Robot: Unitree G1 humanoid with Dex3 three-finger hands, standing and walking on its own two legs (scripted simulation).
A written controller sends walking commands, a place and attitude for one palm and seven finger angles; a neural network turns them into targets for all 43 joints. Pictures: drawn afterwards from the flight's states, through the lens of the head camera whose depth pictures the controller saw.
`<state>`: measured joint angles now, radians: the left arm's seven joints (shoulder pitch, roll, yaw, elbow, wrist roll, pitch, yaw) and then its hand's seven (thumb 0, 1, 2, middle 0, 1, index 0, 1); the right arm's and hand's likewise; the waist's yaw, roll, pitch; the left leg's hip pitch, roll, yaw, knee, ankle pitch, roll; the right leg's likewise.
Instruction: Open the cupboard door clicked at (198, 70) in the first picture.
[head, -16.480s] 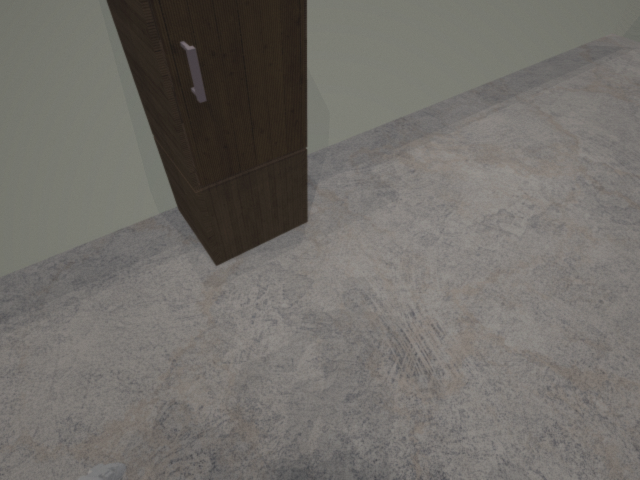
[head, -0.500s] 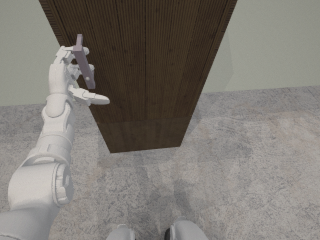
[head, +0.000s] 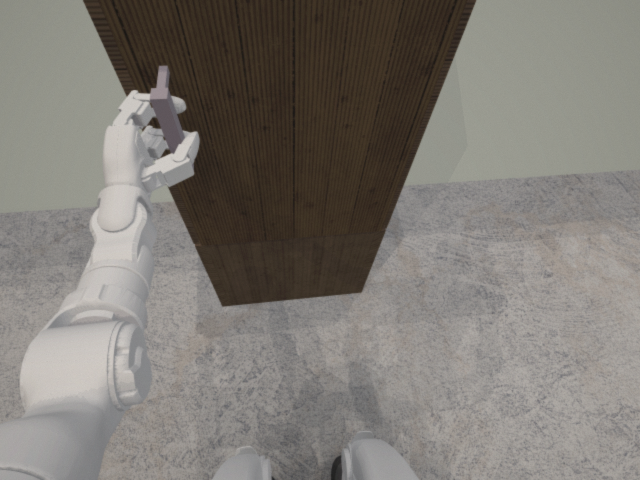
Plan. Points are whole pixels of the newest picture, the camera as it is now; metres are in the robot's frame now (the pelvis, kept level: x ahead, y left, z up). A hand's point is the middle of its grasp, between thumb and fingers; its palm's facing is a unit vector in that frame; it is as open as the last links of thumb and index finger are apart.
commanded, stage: close the thumb around the handle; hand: left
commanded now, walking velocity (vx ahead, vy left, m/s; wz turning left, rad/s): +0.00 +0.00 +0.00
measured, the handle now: (175, 124) +0.55 +0.16 +0.08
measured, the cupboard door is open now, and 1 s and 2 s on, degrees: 0 31 39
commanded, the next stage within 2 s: pull the door open along its arc in 0.16 s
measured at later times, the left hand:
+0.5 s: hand (195, 166) +0.48 +0.13 +0.08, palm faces +0.04 -1.00 +0.00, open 5.5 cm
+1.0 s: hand (266, 277) +0.33 +0.04 +0.09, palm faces +0.31 -0.95 +0.01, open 6.1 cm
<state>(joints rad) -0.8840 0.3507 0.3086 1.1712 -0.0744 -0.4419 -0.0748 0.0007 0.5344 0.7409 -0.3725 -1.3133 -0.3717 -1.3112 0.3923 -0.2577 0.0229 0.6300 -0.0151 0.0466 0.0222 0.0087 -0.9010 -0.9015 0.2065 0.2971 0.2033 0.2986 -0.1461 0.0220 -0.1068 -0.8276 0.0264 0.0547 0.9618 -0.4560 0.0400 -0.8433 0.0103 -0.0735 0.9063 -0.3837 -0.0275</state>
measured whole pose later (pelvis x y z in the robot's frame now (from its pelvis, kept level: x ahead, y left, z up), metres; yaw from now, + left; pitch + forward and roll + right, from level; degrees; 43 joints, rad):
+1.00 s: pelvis +0.02 -0.03 +0.02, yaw +1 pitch +9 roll +0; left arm 0.06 -0.10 -0.22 0.13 0.07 -0.16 0.52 0.01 0.66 0.72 -0.36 -1.28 -0.38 -1.33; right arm 0.15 -0.15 0.02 0.49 -0.05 0.06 0.03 0.01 -0.90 -0.90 0.20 0.30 0.20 0.30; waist -0.01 0.01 -0.12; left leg -0.53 0.02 0.05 0.82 -0.45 0.00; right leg -0.57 0.02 -0.07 0.82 -0.41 -0.06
